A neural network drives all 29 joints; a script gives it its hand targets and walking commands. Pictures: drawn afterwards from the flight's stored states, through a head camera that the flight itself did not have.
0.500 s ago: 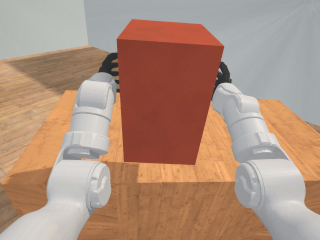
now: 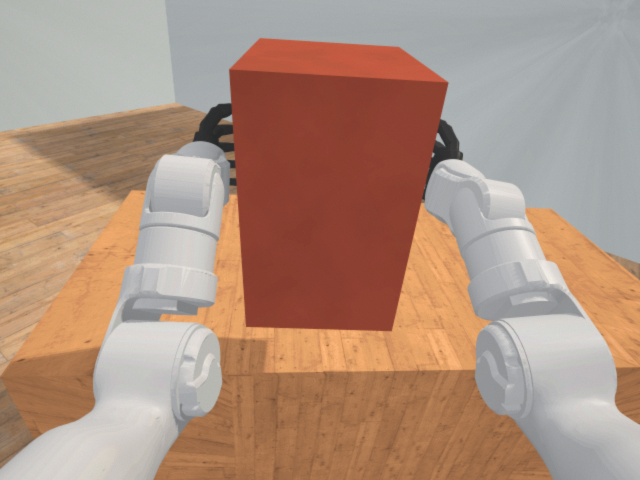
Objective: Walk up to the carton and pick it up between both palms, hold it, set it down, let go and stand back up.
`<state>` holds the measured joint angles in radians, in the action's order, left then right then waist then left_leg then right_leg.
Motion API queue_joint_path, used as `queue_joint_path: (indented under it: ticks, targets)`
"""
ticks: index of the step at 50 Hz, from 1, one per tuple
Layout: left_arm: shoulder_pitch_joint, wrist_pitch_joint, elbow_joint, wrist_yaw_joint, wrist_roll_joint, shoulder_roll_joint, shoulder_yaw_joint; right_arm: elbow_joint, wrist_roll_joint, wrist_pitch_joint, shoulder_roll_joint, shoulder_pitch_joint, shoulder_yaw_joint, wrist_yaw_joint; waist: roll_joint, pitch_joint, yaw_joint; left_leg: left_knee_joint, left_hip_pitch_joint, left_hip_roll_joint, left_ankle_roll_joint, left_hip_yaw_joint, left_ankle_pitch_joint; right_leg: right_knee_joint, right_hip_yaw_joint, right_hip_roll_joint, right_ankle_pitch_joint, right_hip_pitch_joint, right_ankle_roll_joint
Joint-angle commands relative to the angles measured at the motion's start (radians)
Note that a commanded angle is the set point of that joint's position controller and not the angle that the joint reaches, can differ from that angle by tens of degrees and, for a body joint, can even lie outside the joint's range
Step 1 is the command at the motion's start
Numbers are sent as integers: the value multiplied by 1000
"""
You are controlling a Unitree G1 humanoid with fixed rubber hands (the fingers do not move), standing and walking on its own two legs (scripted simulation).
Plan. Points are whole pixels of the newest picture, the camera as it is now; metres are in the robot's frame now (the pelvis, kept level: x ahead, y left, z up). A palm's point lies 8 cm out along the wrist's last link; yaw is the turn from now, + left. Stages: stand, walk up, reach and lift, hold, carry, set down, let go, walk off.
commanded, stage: hold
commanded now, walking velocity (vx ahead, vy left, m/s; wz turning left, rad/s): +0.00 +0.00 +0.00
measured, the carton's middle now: (324, 182) +0.41 +0.02 +0.27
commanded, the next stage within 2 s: none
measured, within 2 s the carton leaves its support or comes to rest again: neither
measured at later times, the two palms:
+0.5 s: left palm (206, 152) +0.37 +0.15 +0.31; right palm (444, 169) +0.38 -0.12 +0.31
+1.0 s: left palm (211, 153) +0.37 +0.15 +0.31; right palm (449, 170) +0.38 -0.13 +0.31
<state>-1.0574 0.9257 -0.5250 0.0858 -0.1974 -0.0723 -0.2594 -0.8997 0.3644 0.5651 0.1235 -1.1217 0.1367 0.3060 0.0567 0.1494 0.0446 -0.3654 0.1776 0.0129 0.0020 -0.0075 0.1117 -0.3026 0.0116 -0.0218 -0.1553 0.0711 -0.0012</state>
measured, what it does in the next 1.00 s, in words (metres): stands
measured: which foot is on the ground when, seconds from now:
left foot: down 0.00-1.00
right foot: down 0.00-1.00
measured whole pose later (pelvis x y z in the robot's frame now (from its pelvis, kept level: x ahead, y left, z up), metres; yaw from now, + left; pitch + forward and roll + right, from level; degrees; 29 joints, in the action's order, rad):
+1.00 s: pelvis +0.00 +0.00 +0.00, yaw +0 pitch -4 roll -1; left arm -1.07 0.95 -0.51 0.07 -0.22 -0.07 -0.27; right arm -0.89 0.38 0.62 0.14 -1.14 0.12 0.32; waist 0.06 0.16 0.06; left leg -0.37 0.18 0.01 0.00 -0.01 0.12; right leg -0.30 0.01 -0.02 -0.16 0.07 0.00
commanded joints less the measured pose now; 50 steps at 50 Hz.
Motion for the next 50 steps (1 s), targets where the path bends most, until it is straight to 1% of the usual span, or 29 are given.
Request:
queue_joint_path:
  ticks: [1, 4, 6, 7, 9, 10, 11, 13, 15, 20, 23, 25, 26, 27, 28, 30, 31, 32, 34, 36, 37, 39, 40, 41, 44, 45, 47, 48, 50]
  targets:
    - [-827, -133, 372, -130, 233, 704, 395, 479, 200, 29, -611, -919, -335, -150, -171, 548, 49, -22, -291, -6, -69, -54, -187, 45, -9, -84, 155, 8, -22]
    - [-760, -105, 179, -145, 174, 650, 302, 363, 186, 57, -590, -955, -310, -141, -131, 365, 24, 10, -211, -16, -42, -34, -66, 83, -4, -73, 57, 38, -33]
    - [-814, -111, 252, -148, 206, 701, 338, 449, 198, 42, -595, -975, -328, -146, -152, 466, 37, 1, -222, -16, -43, -38, -59, 58, -9, -79, 45, 35, -34]
    - [-788, -111, 194, -145, 205, 700, 336, 455, 193, 38, -589, -1027, -320, -145, -142, 431, 25, 3, -226, -13, -42, -44, -55, 68, -8, -76, 49, 55, -28]
    - [-855, -118, 223, -147, 189, 671, 309, 358, 187, 56, -605, -967, -310, -150, -169, 412, 32, 12, -208, -17, -44, -40, -39, 77, -2, -70, 33, 40, -22]
    - [-877, -125, 255, -145, 189, 655, 301, 353, 195, 50, -636, -979, -310, -157, -147, 440, 6, 6, -200, -14, -36, -32, -37, 61, -1, -64, 16, 37, -39]
    - [-878, -121, 196, -147, 189, 649, 296, 341, 178, 56, -613, -989, -298, -157, -155, 389, 10, 16, -184, -20, -33, -22, 26, 68, -3, -64, -29, 65, -32]
    - [-892, -127, 240, -148, 216, 685, 326, 391, 191, 48, -620, -1004, -291, -155, -148, 484, 38, -2, -222, -10, -35, -42, -38, 62, -8, -72, 26, 59, -28]
    - [-792, -110, 108, -160, 180, 672, 281, 358, 166, 48, -592, -995, -272, -149, -143, 399, 35, 16, -203, -11, -39, -47, -43, 77, 0, -67, 24, 62, -25]
    - [-831, -119, 162, -169, 179, 653, 280, 323, 169, 47, -572, -964, -256, -156, -170, 421, 44, 23, -186, -15, -51, -33, -17, 55, 1, -67, 30, 5, -22]
    - [-798, -118, 172, -170, 179, 662, 275, 421, 193, 36, -611, -1013, -309, -149, -106, 448, 11, 10, -215, -15, -32, -34, -80, 67, -5, -74, 61, 6, -29]
    - [-771, -116, 162, -178, 173, 651, 264, 379, 174, 53, -592, -944, -293, -142, -113, 397, 44, 13, -204, -25, -44, -40, -73, 68, 1, -61, 81, -11, -33]
    - [-834, -121, 194, -174, 194, 683, 307, 380, 175, 48, -583, -960, -278, -146, -170, 453, 57, 17, -206, -20, -57, -42, -50, 63, -8, -70, 45, 13, -25]
    - [-820, -114, 160, -170, 176, 668, 278, 354, 174, 47, -586, -992, -274, -153, -142, 418, 33, 26, -194, -7, -49, -43, -17, 70, -7, -71, 12, 18, -22]
    - [-816, -112, 199, -170, 199, 687, 325, 417, 185, 41, -595, -980, -295, -149, -177, 470, 53, 10, -214, -9, -55, -46, -66, 54, -7, -74, 71, -12, -19]
    - [-802, -113, 215, -165, 205, 690, 332, 416, 199, 49, -579, -976, -302, -147, -157, 458, 62, -3, -226, -14, -60, -47, -107, 66, 0, -77, 101, -3, -25]
    - [-809, -114, 230, -165, 186, 660, 292, 351, 196, 61, -587, -928, -305, -147, -166, 424, 41, -2, -224, -10, -59, -47, -106, 62, 5, -71, 96, -11, -25]
    - [-794, -120, 239, -165, 208, 669, 308, 447, 211, 55, -589, -970, -331, -146, -132, 488, 35, -13, -220, -19, -54, -47, -144, 52, 2, -73, 120, -29, -32]
    - [-799, -109, 205, -168, 195, 682, 310, 381, 211, 72, -571, -966, -318, -140, -164, 418, 47, 3, -211, -21, -55, -51, -94, 57, -9, -75, 82, 20, -30]
    - [-819, -114, 275, -163, 218, 688, 341, 488, 222, 56, -613, -1001, -345, -136, -155, 507, 31, -22, -238, -17, -55, -38, -151, 45, 1, -79, 137, -7, -26]
    - [-806, -110, 287, -158, 221, 707, 353, 445, 236, 65, -604, -937, -339, -133, -189, 501, 61, -30, -255, -16, -70, -52, -186, 49, -1, -84, 157, -2, -28]
    - [-855, -116, 305, -147, 240, 706, 376, 496, 240, 59, -601, -979, -327, -136, -201, 541, 57, -31, -252, -11, -69, -58, -146, 46, 2, -79, 118, 21, -24]
    - [-843, -107, 211, -145, 213, 685, 334, 390, 210, 72, -577, -965, -293, -138, -216, 448, 54, 0, -228, -8, -69, -62, -72, 62, -2, -78, 43, 55, -19]
    - [-822, -109, 212, -148, 209, 680, 314, 433, 220, 65, -584, -998, -304, -143, -187, 476, 27, -2, -220, -3, -60, -63, -58, 65, 2, -75, 29, 45, -20]
    - [-875, -113, 250, -148, 209, 683, 329, 370, 214, 77, -602, -965, -302, -153, -166, 442, 40, 21, -204, -1, -52, -57, -24, 58, -1, -72, 24, 35, -20]
    - [-824, -104, 192, -149, 193, 683, 303, 345, 206, 75, -581, -950, -283, -149, -173, 390, 40, 17, -194, -7, -61, -50, -55, 65, -1, -72, 41, 52, -24]
    - [-834, -108, 178, -152, 176, 678, 290, 351, 209, 62, -607, -1004, -312, -155, -169, 402, 6, 20, -181, -8, -49, -49, -22, 59, -2, -72, 6, 41, -22]
    - [-826, -104, 207, -148, 209, 715, 342, 411, 209, 57, -591, -1006, -313, -159, -189, 421, 39, 19, -189, -1, -61, -60, -34, 58, -5, -81, 35, 33, -13]
    - [-825, -105, 241, -146, 218, 714, 347, 448, 217, 61, -607, -982, -323, -148, -192, 493, 41, -15, -238, -8, -66, -64, -139, 54, 4, -73, 107, 19, -26]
